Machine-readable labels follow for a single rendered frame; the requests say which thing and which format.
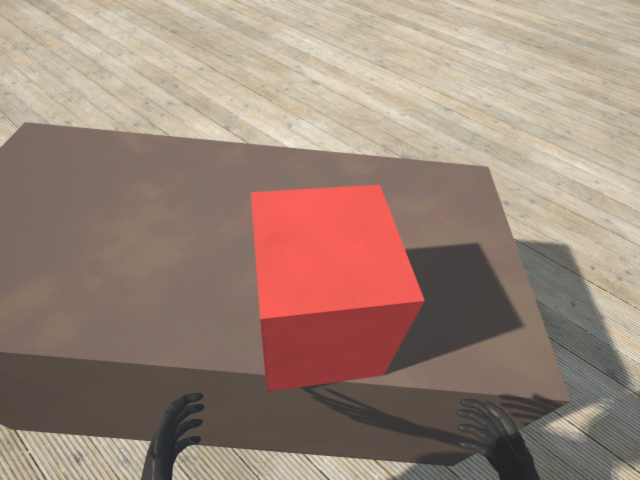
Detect right robot hand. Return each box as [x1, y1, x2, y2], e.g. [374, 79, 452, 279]
[456, 399, 540, 480]

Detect pedestal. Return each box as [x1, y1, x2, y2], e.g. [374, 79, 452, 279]
[0, 122, 571, 466]

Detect carton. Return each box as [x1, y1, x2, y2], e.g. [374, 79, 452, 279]
[251, 185, 425, 392]

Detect left robot hand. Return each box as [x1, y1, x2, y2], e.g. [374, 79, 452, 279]
[141, 393, 204, 480]

